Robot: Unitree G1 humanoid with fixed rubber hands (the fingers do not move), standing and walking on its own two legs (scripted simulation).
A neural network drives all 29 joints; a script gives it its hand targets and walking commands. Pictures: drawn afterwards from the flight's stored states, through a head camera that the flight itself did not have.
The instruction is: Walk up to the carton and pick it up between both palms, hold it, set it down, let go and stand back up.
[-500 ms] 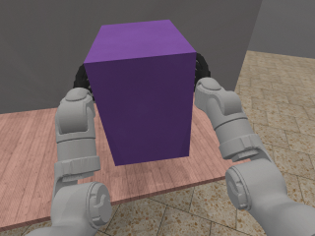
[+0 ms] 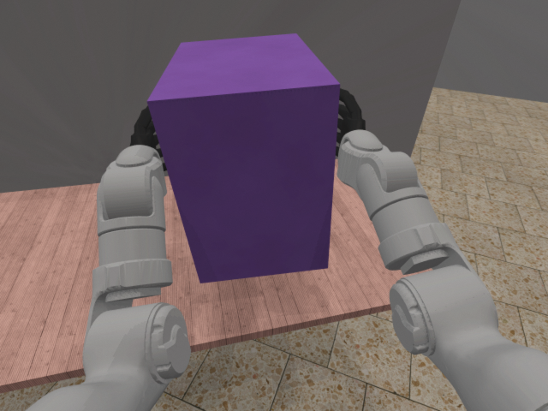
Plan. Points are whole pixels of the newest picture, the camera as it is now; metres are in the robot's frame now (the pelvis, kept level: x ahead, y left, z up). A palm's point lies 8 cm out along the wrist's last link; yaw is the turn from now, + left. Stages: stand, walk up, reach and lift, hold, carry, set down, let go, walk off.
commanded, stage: hold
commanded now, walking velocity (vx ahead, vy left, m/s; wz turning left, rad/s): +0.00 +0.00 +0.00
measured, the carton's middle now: (251, 150) +0.42 +0.00 +0.23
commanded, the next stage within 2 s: none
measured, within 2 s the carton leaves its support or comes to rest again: neither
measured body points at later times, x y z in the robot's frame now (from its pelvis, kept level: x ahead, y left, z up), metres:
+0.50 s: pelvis +0.01 +0.01 +0.00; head -0.07 +0.03 +0.44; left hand +0.39 +0.15 +0.25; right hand +0.39 -0.14 +0.26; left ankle +0.02 +0.13 -0.75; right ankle +0.02 -0.12 -0.75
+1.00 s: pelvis +0.01 +0.00 +0.00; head -0.07 +0.02 +0.44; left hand +0.39 +0.15 +0.25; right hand +0.39 -0.14 +0.26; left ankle +0.02 +0.13 -0.75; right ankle +0.02 -0.12 -0.75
